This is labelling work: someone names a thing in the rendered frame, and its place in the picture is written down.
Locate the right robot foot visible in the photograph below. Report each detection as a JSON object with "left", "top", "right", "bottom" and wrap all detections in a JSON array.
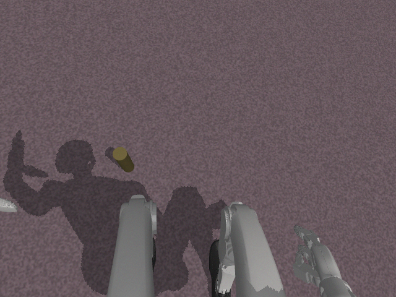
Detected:
[{"left": 209, "top": 240, "right": 231, "bottom": 297}]

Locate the right robot hand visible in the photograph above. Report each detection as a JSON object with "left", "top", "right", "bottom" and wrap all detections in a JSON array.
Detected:
[{"left": 292, "top": 225, "right": 342, "bottom": 287}]

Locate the right robot arm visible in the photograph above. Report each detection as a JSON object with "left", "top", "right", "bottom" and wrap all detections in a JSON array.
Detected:
[{"left": 319, "top": 277, "right": 356, "bottom": 297}]

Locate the left robot hand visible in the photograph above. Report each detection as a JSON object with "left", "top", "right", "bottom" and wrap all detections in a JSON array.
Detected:
[{"left": 0, "top": 197, "right": 18, "bottom": 212}]

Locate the can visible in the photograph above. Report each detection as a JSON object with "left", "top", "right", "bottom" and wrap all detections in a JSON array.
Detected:
[{"left": 113, "top": 147, "right": 134, "bottom": 173}]

